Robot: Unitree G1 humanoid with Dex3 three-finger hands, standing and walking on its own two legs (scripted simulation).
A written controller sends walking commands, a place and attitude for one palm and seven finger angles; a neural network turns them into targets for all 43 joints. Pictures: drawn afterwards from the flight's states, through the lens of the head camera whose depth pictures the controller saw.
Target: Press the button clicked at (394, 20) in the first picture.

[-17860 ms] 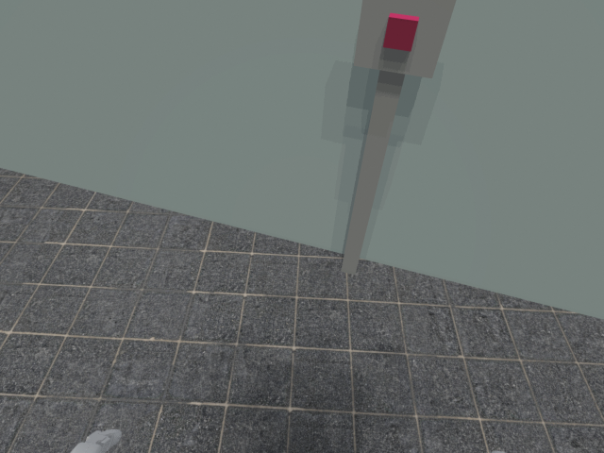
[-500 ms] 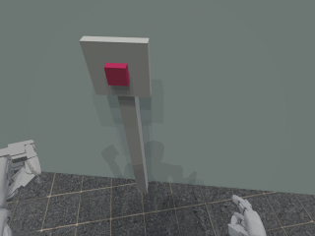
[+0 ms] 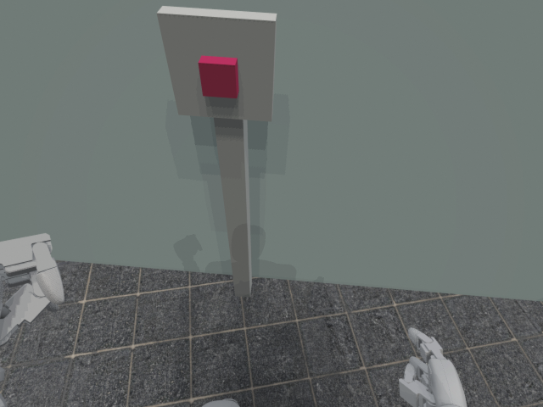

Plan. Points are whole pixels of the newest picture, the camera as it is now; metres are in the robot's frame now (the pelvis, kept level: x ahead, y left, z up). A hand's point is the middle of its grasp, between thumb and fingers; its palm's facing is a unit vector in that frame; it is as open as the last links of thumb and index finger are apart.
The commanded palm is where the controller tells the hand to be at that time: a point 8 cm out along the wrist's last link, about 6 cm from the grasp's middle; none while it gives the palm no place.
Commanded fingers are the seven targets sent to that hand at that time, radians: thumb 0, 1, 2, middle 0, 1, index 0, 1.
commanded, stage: step back with the hand held close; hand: left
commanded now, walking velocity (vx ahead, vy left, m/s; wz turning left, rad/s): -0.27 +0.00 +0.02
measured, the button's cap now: (220, 76) +0.58 +0.14 +0.19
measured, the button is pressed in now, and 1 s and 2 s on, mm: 0 0 0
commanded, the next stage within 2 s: stop stepping back and stand still in 0.40 s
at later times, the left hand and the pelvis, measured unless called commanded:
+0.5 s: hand out of the picture +0.09 +0.24 +0.19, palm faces +0.32 -0.85 -0.42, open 3.1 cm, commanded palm +0.04 +0.28 +0.19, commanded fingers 0.00 0.90 0.90 -1.30 -1.50 -1.30 -1.50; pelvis -0.11 +0.01 +0.00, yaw -5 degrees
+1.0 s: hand out of the picture -0.02 +0.26 +0.20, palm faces +0.33 -0.86 -0.40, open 3.1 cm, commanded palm -0.06 +0.29 +0.19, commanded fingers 0.00 0.90 0.90 -1.30 -1.50 -1.30 -1.50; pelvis -0.22 +0.03 +0.01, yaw -7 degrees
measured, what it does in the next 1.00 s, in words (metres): walks backwards: right foot, then left foot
